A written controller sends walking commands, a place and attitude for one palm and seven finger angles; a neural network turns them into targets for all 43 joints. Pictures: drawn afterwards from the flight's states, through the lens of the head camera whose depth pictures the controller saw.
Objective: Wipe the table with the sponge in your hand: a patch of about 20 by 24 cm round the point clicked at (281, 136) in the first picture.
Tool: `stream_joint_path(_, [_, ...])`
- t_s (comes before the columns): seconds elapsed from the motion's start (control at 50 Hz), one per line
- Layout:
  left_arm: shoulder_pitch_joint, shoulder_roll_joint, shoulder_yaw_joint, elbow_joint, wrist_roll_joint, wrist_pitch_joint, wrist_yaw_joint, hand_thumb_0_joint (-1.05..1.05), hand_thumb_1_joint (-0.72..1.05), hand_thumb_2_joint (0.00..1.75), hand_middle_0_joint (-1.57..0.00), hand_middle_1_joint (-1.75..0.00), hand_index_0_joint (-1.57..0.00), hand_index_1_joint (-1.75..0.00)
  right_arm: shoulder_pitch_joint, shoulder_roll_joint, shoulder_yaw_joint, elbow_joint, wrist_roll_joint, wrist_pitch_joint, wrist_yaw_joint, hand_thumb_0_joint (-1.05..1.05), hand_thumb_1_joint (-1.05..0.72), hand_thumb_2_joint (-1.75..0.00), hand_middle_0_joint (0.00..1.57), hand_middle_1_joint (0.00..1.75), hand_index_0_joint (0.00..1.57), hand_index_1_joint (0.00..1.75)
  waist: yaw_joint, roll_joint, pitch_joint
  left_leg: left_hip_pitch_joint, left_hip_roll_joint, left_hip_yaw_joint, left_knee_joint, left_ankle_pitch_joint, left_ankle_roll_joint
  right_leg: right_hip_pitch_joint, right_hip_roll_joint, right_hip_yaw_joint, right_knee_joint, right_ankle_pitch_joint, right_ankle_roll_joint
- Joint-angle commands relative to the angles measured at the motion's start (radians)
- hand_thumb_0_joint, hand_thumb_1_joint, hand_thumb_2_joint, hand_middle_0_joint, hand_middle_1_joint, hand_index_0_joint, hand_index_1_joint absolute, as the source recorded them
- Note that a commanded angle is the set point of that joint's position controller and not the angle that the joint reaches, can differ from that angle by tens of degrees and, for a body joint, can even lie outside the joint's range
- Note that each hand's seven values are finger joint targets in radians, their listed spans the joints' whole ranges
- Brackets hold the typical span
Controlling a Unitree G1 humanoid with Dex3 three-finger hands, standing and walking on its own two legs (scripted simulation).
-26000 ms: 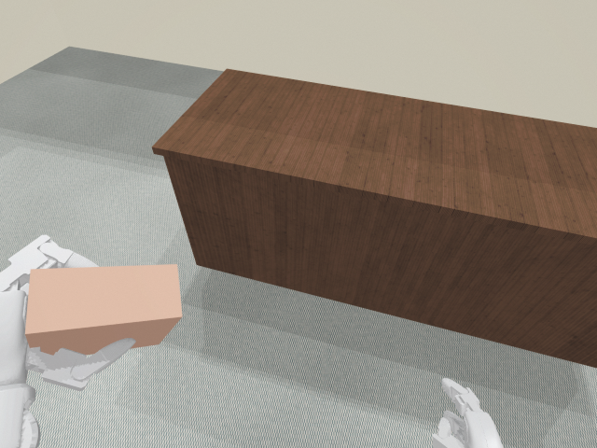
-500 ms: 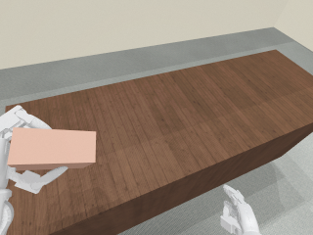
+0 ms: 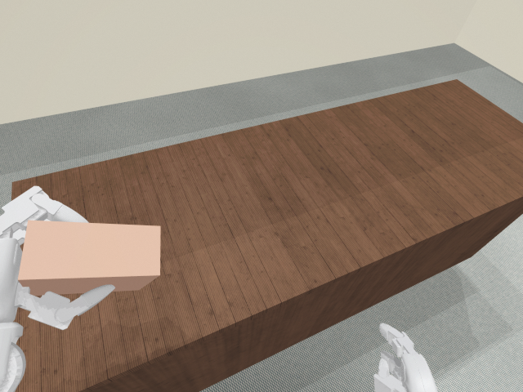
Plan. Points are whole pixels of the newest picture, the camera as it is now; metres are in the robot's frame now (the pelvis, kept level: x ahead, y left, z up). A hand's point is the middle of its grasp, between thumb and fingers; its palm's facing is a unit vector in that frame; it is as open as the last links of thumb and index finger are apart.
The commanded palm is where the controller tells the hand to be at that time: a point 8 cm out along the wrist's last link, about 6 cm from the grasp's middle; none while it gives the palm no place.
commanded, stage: shuffle to correct the standing spot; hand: left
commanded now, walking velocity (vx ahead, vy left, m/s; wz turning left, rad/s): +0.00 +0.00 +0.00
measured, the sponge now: (113, 261) +0.23 +0.21 +0.13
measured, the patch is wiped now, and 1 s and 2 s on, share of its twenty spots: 0.00 0.00 0.00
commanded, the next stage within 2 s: come to a stop and stand still in 0.76 s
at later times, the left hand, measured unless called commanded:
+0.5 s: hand (106, 265) +0.21 +0.20 +0.15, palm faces +0.35 -0.86 -0.37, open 10.0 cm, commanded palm +0.15 +0.23 +0.17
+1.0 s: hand (167, 262) +0.23 +0.14 +0.15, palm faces +0.35 -0.85 -0.40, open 10.0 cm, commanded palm +0.17 +0.17 +0.17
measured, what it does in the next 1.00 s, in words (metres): shifts its weight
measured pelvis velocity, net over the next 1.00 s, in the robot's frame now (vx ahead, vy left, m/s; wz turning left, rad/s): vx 0.02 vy -0.11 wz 0.02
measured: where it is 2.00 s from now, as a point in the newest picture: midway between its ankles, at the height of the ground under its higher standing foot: outside the picture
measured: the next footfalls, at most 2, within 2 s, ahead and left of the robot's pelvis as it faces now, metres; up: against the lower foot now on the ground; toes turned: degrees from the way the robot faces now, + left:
none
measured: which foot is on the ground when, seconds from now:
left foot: down 0.00-1.00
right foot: down 0.00-1.00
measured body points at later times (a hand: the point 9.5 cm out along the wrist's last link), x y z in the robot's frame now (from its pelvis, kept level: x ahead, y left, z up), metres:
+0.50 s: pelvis +0.00 -0.05 +0.00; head +0.01 -0.03 +0.45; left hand +0.19 +0.24 +0.18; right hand +0.17 -0.26 -0.07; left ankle +0.02 +0.05 -0.74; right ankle +0.02 -0.12 -0.74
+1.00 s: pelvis +0.02 -0.11 +0.00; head +0.03 -0.11 +0.45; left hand +0.20 +0.18 +0.17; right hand +0.19 -0.35 -0.08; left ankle +0.02 +0.05 -0.74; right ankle +0.02 -0.13 -0.74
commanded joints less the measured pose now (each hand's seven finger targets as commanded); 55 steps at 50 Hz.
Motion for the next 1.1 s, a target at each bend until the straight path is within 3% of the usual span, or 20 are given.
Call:
stream_joint_path(0.0, [-0.079, 0.152, 0.104, -0.243, -0.017, -0.077, 0.026, 0.00, 0.10, 1.30, -1.20, -1.60, -1.20, -1.60, -0.094, -0.138, -0.052, -0.156, -0.003, -0.060, -0.011, 0.00, -0.90, -0.90, 0.20, 0.30, 0.20, 0.30, 0.003, 0.113, -0.169, -0.038, 0.174, -0.149, -0.124, 0.076, -0.114, 0.131, -0.061, 0.039, 0.002, 0.081, -0.023])
stream_joint_path(0.08, [-0.060, 0.189, 0.140, -0.248, -0.017, -0.069, 0.030, 0.00, 0.10, 1.30, -1.20, -1.60, -1.20, -1.60, -0.100, -0.140, -0.059, -0.154, 0.003, -0.065, -0.014, 0.00, -0.90, -0.90, 0.20, 0.30, 0.20, 0.30, 0.000, 0.101, -0.175, -0.023, 0.165, -0.144, -0.108, 0.091, -0.110, 0.125, -0.068, 0.060, -0.007, 0.102, -0.028])
stream_joint_path(0.1, [-0.053, 0.149, 0.106, -0.214, -0.025, -0.068, 0.024, 0.00, 0.10, 1.30, -1.20, -1.60, -1.20, -1.60, -0.090, -0.136, -0.052, -0.149, -0.001, -0.061, -0.014, 0.00, -0.90, -0.90, 0.20, 0.30, 0.20, 0.30, 0.001, 0.078, -0.162, -0.018, 0.172, -0.148, -0.121, 0.080, -0.114, 0.101, -0.062, 0.049, -0.016, 0.075, -0.025])
stream_joint_path(0.18, [-0.117, 0.165, 0.112, -0.206, -0.019, -0.058, 0.026, 0.00, 0.10, 1.30, -1.20, -1.60, -1.20, -1.60, -0.103, -0.135, -0.057, -0.141, 0.003, -0.060, -0.018, 0.00, -0.90, -0.90, 0.20, 0.30, 0.20, 0.30, -0.003, 0.111, -0.124, -0.022, 0.199, -0.164, -0.173, -0.006, -0.122, 0.062, -0.042, 0.053, -0.015, 0.008, -0.017])
stream_joint_path(0.2, [-0.124, 0.134, 0.080, -0.188, -0.022, -0.058, 0.023, 0.00, 0.10, 1.30, -1.20, -1.60, -1.20, -1.60, -0.098, -0.133, -0.052, -0.141, -0.002, -0.055, -0.018, 0.00, -0.90, -0.90, 0.20, 0.30, 0.20, 0.30, -0.003, 0.110, -0.116, -0.039, 0.205, -0.173, -0.194, -0.049, -0.116, 0.063, -0.039, 0.041, -0.013, -0.009, -0.013])
stream_joint_path(0.26, [-0.126, 0.149, 0.089, -0.191, -0.016, -0.050, 0.028, 0.00, 0.10, 1.30, -1.20, -1.60, -1.20, -1.60, -0.096, -0.130, -0.057, -0.145, -0.004, -0.054, -0.017, 0.00, -0.90, -0.90, 0.20, 0.30, 0.20, 0.30, -0.002, 0.082, -0.127, -0.060, 0.201, -0.172, -0.193, -0.097, -0.093, 0.101, -0.049, 0.045, -0.028, -0.013, -0.014])
stream_joint_path(0.32, [-0.128, 0.153, 0.087, -0.216, -0.014, -0.045, 0.032, 0.00, 0.10, 1.30, -1.20, -1.60, -1.20, -1.60, -0.109, -0.126, -0.054, -0.148, -0.004, -0.053, -0.013, 0.00, -0.90, -0.90, 0.20, 0.30, 0.20, 0.30, -0.005, 0.111, -0.120, -0.066, 0.192, -0.170, -0.200, -0.136, -0.086, 0.098, -0.045, 0.040, -0.042, -0.035, -0.016])
stream_joint_path(0.34, [-0.118, 0.156, 0.092, -0.213, -0.016, -0.045, 0.031, 0.00, 0.10, 1.30, -1.20, -1.60, -1.20, -1.60, -0.101, -0.130, -0.054, -0.147, -0.007, -0.050, -0.012, 0.00, -0.90, -0.90, 0.20, 0.30, 0.20, 0.30, -0.004, 0.090, -0.124, -0.066, 0.191, -0.165, -0.188, -0.129, -0.078, 0.098, -0.044, 0.038, -0.047, -0.027, -0.016])
stream_joint_path(0.38, [-0.122, 0.186, 0.121, -0.253, -0.017, -0.042, 0.034, 0.00, 0.10, 1.30, -1.20, -1.60, -1.20, -1.60, -0.111, -0.128, -0.059, -0.147, -0.004, -0.051, -0.009, 0.00, -0.90, -0.90, 0.20, 0.30, 0.20, 0.30, -0.007, 0.116, -0.149, -0.031, 0.186, -0.151, -0.163, -0.075, -0.084, 0.089, -0.044, 0.044, -0.052, -0.008, -0.021])
stream_joint_path(0.4, [-0.111, 0.159, 0.101, -0.231, -0.025, -0.040, 0.031, 0.00, 0.10, 1.30, -1.20, -1.60, -1.20, -1.60, -0.103, -0.126, -0.055, -0.147, -0.007, -0.047, -0.009, 0.00, -0.90, -0.90, 0.20, 0.30, 0.20, 0.30, -0.006, 0.099, -0.147, -0.031, 0.187, -0.146, -0.152, -0.053, -0.081, 0.082, -0.045, 0.038, -0.059, -0.004, -0.019])
stream_joint_path(0.48, [-0.107, 0.187, 0.125, -0.248, -0.033, -0.023, 0.032, 0.00, 0.10, 1.30, -1.20, -1.60, -1.20, -1.60, -0.112, -0.126, -0.062, -0.150, -0.002, -0.046, -0.005, 0.00, -0.90, -0.90, 0.20, 0.30, 0.20, 0.30, -0.009, 0.104, -0.162, 0.010, 0.188, -0.128, -0.104, 0.023, -0.077, 0.057, -0.050, 0.058, -0.061, 0.038, -0.025])
stream_joint_path(0.5, [-0.102, 0.153, 0.097, -0.229, -0.039, -0.020, 0.028, 0.00, 0.10, 1.30, -1.20, -1.60, -1.20, -1.60, -0.103, -0.126, -0.060, -0.149, -0.004, -0.042, -0.005, 0.00, -0.90, -0.90, 0.20, 0.30, 0.20, 0.30, -0.011, 0.099, -0.165, 0.006, 0.189, -0.122, -0.094, 0.028, -0.073, 0.056, -0.050, 0.054, -0.059, 0.037, -0.025])
stream_joint_path(0.58, [-0.091, 0.180, 0.121, -0.246, -0.048, 0.003, 0.027, 0.00, 0.10, 1.30, -1.20, -1.60, -1.20, -1.60, -0.115, -0.130, -0.071, -0.153, 0.001, -0.037, -0.004, 0.00, -0.90, -0.90, 0.20, 0.30, 0.20, 0.30, -0.013, 0.082, -0.179, 0.039, 0.186, -0.102, -0.042, 0.074, -0.067, 0.034, -0.062, 0.090, -0.060, 0.091, -0.030])
stream_joint_path(0.64, [-0.082, 0.163, 0.105, -0.244, -0.055, 0.015, 0.023, 0.00, 0.10, 1.30, -1.20, -1.60, -1.20, -1.60, -0.105, -0.134, -0.075, -0.159, 0.000, -0.028, -0.004, 0.00, -0.90, -0.90, 0.20, 0.30, 0.20, 0.30, -0.013, 0.065, -0.186, 0.025, 0.184, -0.086, -0.003, 0.060, -0.060, 0.033, -0.073, 0.108, -0.057, 0.092, -0.031])
stream_joint_path(0.78, [-0.013, 0.208, 0.159, -0.281, -0.071, 0.032, 0.039, 0.00, 0.10, 1.30, -1.20, -1.60, -1.20, -1.60, -0.116, -0.128, -0.070, -0.150, 0.005, -0.018, -0.010, 0.00, -0.90, -0.90, 0.20, 0.30, 0.20, 0.30, -0.018, 0.056, -0.195, 0.017, 0.152, -0.062, 0.046, 0.070, -0.051, 0.071, -0.107, 0.094, -0.090, 0.147, 0.012])
stream_joint_path(0.86, [0.002, 0.189, 0.148, -0.252, -0.074, 0.040, 0.037, 0.00, 0.10, 1.30, -1.20, -1.60, -1.20, -1.60, -0.109, -0.133, -0.071, -0.152, 0.004, -0.008, -0.013, 0.00, -0.90, -0.90, 0.20, 0.30, 0.20, 0.30, -0.021, 0.045, -0.177, 0.009, 0.146, -0.050, 0.063, 0.057, -0.049, 0.063, -0.109, 0.105, -0.112, 0.155, 0.051])
stream_joint_path(0.9, [0.004, 0.171, 0.132, -0.233, -0.069, 0.034, 0.044, 0.00, 0.10, 1.30, -1.20, -1.60, -1.20, -1.60, -0.125, -0.133, -0.063, -0.143, 0.004, -0.008, -0.012, 0.00, -0.90, -0.90, 0.20, 0.30, 0.20, 0.30, -0.020, 0.077, -0.171, 0.011, 0.134, -0.053, 0.065, 0.078, -0.047, 0.074, -0.120, 0.110, -0.127, 0.195, 0.071])
stream_joint_path(0.98, [-0.014, 0.195, 0.136, -0.257, -0.058, 0.030, 0.055, 0.00, 0.10, 1.30, -1.20, -1.60, -1.20, -1.60, -0.145, -0.138, -0.062, -0.141, 0.010, -0.004, -0.016, 0.00, -0.90, -0.90, 0.20, 0.30, 0.20, 0.30, -0.010, 0.062, -0.196, 0.020, 0.123, -0.048, 0.066, 0.130, -0.046, 0.140, -0.137, 0.110, -0.116, 0.369, 0.105])
stream_joint_path(1.06, [-0.007, 0.171, 0.114, -0.220, -0.053, 0.037, 0.059, 0.00, 0.10, 1.30, -1.20, -1.60, -1.20, -1.60, -0.140, -0.136, -0.061, -0.150, 0.011, 0.009, -0.020, 0.00, -0.90, -0.90, 0.20, 0.30, 0.20, 0.30, -0.006, 0.009, -0.179, 0.012, 0.121, -0.053, 0.059, 0.112, -0.047, 0.140, -0.146, 0.124, -0.135, 0.335, 0.121])
stream_joint_path(1.08, [-0.009, 0.196, 0.134, -0.232, -0.053, 0.037, 0.060, 0.00, 0.10, 1.30, -1.20, -1.60, -1.20, -1.60, -0.150, -0.141, -0.063, -0.144, 0.011, 0.012, -0.021, 0.00, -0.90, -0.90, 0.20, 0.30, 0.20, 0.30, -0.004, 0.031, -0.176, 0.027, 0.123, -0.049, 0.056, 0.118, -0.045, 0.125, -0.148, 0.125, -0.135, 0.345, 0.117])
